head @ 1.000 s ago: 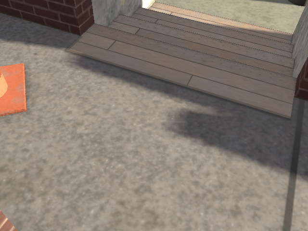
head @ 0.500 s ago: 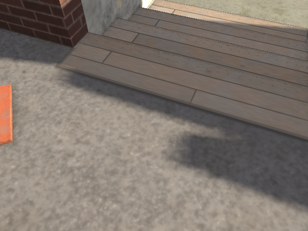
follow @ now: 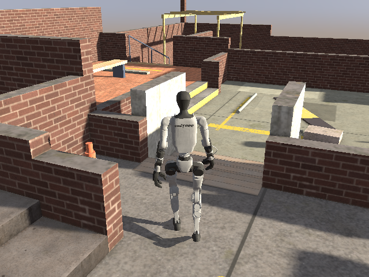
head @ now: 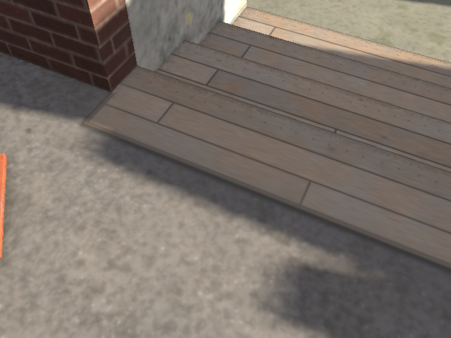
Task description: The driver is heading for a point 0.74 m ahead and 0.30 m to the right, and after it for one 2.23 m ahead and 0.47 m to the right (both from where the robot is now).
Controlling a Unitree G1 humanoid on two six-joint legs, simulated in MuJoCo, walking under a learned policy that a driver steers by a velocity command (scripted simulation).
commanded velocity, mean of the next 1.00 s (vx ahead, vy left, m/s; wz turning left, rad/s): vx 0.50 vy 0.00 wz -0.42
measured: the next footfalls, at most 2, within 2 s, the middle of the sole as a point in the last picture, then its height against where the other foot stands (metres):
right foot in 0.48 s outside the picture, level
left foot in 1.04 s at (265, 240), level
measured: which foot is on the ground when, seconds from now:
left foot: down 0.00-0.50, up 0.52-1.00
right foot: up 0.00-0.46, down 0.48-1.00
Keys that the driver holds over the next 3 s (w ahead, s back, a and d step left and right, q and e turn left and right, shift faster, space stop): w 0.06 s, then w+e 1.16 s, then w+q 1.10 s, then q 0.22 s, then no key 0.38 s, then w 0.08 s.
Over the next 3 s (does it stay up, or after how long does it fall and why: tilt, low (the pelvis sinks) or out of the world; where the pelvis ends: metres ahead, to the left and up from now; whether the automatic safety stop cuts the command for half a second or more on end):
stays up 1.33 -0.47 -0.12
